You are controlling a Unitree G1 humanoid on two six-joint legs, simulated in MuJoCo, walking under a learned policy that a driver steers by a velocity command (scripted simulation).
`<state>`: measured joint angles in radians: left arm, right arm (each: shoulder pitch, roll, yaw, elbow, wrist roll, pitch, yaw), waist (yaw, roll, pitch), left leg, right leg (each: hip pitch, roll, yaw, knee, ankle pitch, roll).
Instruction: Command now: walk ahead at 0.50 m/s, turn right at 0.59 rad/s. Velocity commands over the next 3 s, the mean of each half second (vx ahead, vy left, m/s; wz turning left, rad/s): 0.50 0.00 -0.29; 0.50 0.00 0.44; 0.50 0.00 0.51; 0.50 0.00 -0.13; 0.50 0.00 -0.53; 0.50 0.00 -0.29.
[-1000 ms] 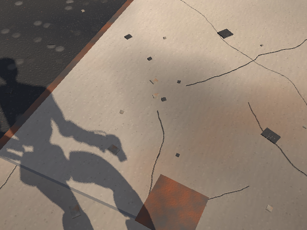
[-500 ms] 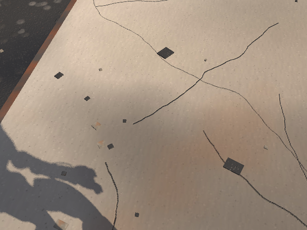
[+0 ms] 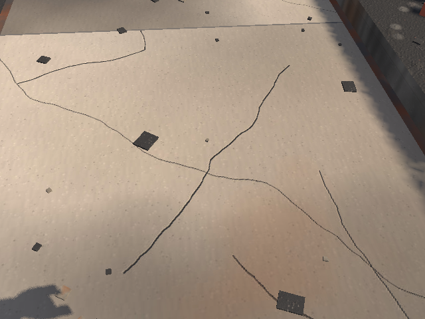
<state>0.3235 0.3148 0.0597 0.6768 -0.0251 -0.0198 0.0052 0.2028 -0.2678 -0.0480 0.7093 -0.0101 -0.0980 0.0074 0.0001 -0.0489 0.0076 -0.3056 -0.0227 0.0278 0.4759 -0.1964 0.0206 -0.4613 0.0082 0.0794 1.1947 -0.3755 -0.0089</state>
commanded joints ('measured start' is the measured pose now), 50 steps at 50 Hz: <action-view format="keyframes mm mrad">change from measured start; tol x32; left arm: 1 -44 66 26 -102 -5 -8 -8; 50 -152 94 24 -9 -8 -126 -2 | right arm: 1 43 -106 -30 -23 2 -11 -7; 50 120 -189 -71 -20 35 32 31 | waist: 1 -28 176 0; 15 -71 118 82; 20 83 -215 -405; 37 55 18 92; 50 -73 70 -123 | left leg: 1 204 268 -263 -271 44 150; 18 268 250 68 103 765 87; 20 -306 11 -24 749 -388 -7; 21 -376 41 -161 842 -386 -2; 41 -390 114 2 173 130 35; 45 98 -46 93 102 48 140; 47 650 310 -739 -68 -128 393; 50 440 278 -584 -191 -35 305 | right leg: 1 -242 -103 29 -7 70 10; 15 -148 -49 -99 -596 251 -49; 18 331 18 -148 -705 304 -121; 20 887 -438 559 -773 227 -328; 28 305 -271 12 -1047 396 -206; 40 528 -303 -252 -1025 517 -144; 44 566 -289 -306 -702 1068 -93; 46 217 -190 -331 -163 644 -4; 47 -191 33 -169 145 -226 51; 50 -323 -77 12 93 -39 -9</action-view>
